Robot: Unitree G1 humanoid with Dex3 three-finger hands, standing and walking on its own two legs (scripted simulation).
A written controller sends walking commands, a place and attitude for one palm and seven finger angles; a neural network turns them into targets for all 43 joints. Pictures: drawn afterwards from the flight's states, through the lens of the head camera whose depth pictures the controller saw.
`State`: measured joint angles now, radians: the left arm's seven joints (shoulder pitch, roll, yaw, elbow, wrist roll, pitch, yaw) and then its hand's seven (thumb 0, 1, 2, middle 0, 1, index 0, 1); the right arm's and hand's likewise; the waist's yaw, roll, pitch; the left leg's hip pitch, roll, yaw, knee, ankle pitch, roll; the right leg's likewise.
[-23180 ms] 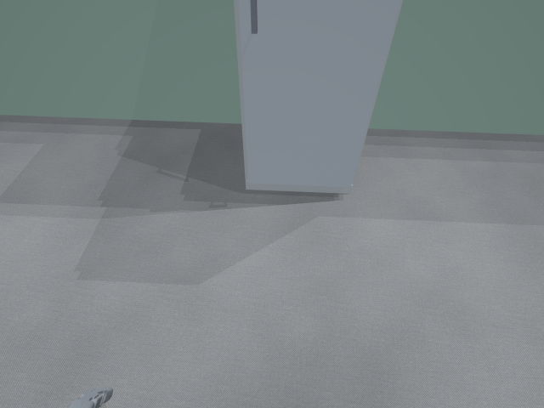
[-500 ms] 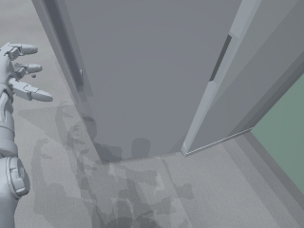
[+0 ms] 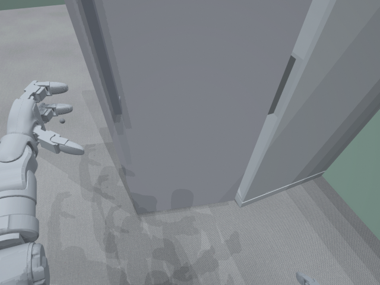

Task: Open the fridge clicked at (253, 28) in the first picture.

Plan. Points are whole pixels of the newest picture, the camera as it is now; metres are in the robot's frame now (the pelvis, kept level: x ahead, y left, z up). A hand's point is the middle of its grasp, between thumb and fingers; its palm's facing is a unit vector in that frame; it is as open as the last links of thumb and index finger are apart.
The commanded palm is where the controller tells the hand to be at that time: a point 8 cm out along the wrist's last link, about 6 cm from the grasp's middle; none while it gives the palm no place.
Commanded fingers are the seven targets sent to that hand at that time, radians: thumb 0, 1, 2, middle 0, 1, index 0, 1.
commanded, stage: slip the hand off the handle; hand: left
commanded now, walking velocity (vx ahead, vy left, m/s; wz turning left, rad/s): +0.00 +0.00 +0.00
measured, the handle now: (100, 38) +0.53 +0.20 +0.25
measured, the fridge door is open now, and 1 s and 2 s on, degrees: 77 77 77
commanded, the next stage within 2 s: draw the hand back to the body in 0.30 s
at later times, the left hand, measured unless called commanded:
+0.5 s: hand (55, 139) +0.33 +0.25 +0.17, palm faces +0.23 -0.97 +0.04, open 14.6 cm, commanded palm +0.29 +0.29 +0.17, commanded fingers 0.00 -0.55 0.20 -0.25 -1.15 -0.25 -1.15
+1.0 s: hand (38, 176) +0.26 +0.25 +0.16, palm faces +0.37 -0.91 -0.17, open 14.3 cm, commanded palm +0.21 +0.28 +0.17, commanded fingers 0.00 -0.19 0.38 -0.24 -0.94 -0.24 -0.94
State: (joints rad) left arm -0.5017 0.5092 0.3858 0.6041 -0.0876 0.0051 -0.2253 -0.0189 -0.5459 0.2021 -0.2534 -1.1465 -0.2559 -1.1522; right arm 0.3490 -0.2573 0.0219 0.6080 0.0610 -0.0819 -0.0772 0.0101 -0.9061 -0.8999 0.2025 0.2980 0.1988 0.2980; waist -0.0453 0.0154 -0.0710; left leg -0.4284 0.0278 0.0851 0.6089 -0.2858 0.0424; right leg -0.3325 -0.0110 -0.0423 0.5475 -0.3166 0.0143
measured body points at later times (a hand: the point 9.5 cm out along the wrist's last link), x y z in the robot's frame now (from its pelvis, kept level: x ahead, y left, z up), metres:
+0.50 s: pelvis -0.01 -0.03 +0.00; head -0.02 -0.03 +0.45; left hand +0.31 +0.30 +0.17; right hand +0.17 -0.26 -0.07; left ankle +0.01 +0.09 -0.73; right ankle -0.03 -0.13 -0.73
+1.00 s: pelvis -0.01 -0.04 +0.00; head -0.04 -0.06 +0.45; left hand +0.24 +0.30 +0.17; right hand +0.19 -0.27 -0.06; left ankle +0.01 +0.09 -0.73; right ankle -0.03 -0.13 -0.73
